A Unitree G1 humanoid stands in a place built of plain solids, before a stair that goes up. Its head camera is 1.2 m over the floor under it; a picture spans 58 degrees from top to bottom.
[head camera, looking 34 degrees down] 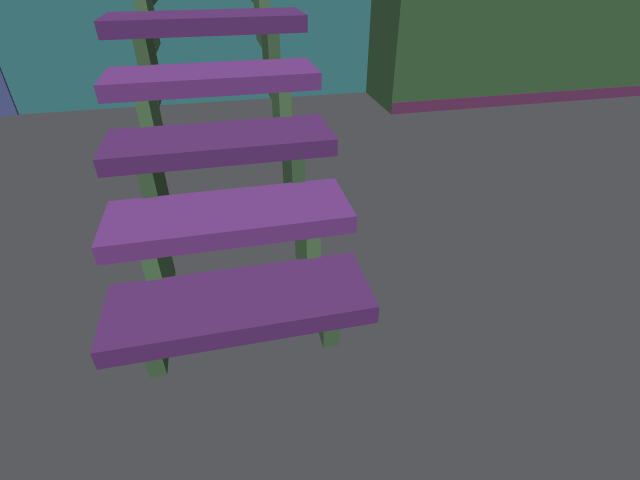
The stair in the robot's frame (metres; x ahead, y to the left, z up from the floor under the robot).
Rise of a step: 0.19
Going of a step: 0.29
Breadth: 0.92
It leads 13 degrees to the left of straight ahead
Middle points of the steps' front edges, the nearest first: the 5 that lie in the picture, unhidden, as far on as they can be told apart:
0.99 0.24 0.19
1.27 0.31 0.38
1.56 0.37 0.57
1.84 0.44 0.76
2.12 0.50 0.95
